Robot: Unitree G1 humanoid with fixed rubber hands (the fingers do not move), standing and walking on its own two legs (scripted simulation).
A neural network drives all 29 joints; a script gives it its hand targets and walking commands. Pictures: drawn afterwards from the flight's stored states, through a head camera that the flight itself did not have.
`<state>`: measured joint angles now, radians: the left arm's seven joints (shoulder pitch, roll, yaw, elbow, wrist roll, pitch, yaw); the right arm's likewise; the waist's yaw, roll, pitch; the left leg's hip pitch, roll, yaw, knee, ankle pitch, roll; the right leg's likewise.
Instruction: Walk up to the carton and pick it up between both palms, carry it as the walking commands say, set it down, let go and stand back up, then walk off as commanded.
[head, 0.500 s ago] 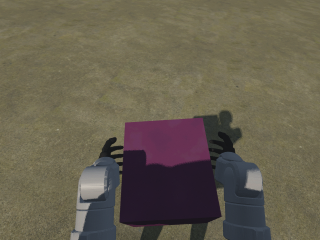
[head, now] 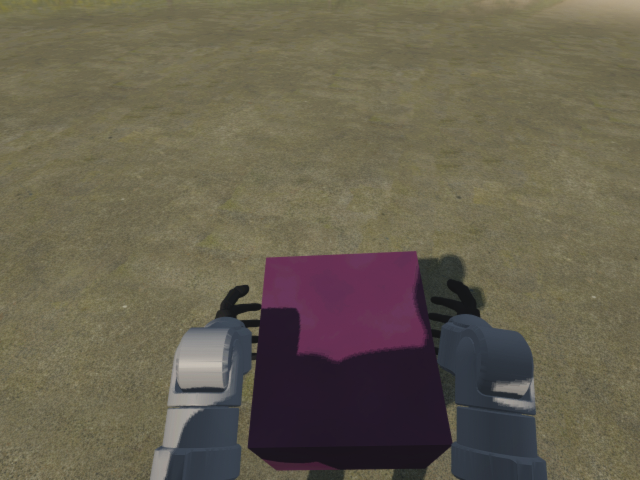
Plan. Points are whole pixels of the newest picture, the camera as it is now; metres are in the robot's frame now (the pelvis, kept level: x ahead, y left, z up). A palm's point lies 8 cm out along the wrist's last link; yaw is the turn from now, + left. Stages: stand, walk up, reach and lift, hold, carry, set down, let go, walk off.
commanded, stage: carry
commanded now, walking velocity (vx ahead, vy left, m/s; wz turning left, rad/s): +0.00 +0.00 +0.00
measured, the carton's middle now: (345, 362) +0.30 -0.03 +0.00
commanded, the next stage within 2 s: none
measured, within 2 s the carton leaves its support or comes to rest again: neither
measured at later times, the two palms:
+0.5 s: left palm (203, 281) +0.36 +0.16 +0.11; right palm (415, 274) +0.36 -0.12 +0.11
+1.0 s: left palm (188, 183) +0.63 +0.25 +0.09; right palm (337, 177) +0.65 -0.03 +0.09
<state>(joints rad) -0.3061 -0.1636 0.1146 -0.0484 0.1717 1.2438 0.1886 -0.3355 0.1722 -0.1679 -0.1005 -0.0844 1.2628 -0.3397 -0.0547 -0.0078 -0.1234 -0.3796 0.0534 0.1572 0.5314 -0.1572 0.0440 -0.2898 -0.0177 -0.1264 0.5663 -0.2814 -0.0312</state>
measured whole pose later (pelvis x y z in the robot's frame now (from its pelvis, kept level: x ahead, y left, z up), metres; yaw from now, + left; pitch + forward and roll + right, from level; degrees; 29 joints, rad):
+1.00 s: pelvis +0.34 +0.09 +0.01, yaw +5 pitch +2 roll -1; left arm -0.35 -0.18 0.08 -0.14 0.16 1.24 0.24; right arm -0.32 0.17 -0.19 -0.20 -0.10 1.21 -0.28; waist 0.00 0.02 -0.02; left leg -0.24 0.01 0.06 0.96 -0.41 0.00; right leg -0.26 -0.05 -0.22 0.48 -0.26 -0.04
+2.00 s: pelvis +1.07 +0.33 +0.00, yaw +4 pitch +3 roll +3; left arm -0.32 -0.17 0.13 -0.27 0.09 1.25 0.30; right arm -0.38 0.19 -0.16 -0.21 -0.12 1.19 -0.26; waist 0.02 -0.02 0.07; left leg -0.45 0.04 0.16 0.39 -0.09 -0.01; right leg 0.02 -0.20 -0.17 0.36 -0.39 0.12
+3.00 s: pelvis +1.55 +0.44 -0.02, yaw +1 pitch +2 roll -2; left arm -0.31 -0.16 0.09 -0.13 0.15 1.20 0.22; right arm -0.34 0.18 -0.18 -0.19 -0.08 1.20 -0.32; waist 0.00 -0.01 -0.01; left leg -0.48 0.05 0.16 0.70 -0.18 -0.01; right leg -0.09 -0.08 -0.13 0.74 -0.46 0.04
